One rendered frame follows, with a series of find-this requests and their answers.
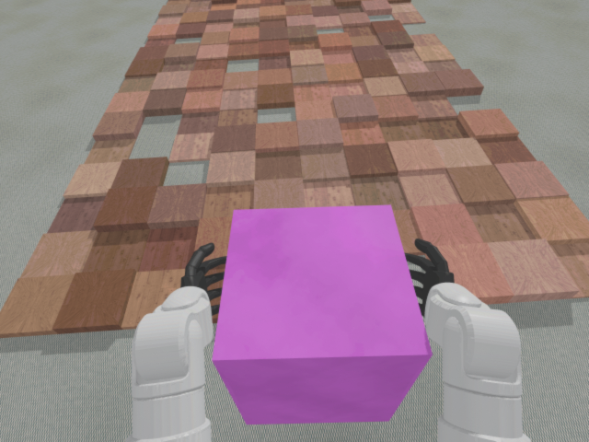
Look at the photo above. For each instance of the left robot forearm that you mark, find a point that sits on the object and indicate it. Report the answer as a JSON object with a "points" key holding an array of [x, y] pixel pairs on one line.
{"points": [[168, 370]]}

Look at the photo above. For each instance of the robot left hand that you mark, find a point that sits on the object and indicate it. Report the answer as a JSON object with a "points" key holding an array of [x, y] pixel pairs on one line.
{"points": [[196, 270]]}

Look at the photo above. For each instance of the carton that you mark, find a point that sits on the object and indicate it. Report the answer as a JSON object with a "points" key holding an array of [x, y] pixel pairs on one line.
{"points": [[319, 320]]}

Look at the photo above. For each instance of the robot right hand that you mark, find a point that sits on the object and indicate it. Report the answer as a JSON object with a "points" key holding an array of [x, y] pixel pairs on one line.
{"points": [[436, 269]]}

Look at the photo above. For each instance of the right robot forearm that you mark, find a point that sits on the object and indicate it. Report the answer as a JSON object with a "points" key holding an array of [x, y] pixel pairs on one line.
{"points": [[481, 367]]}

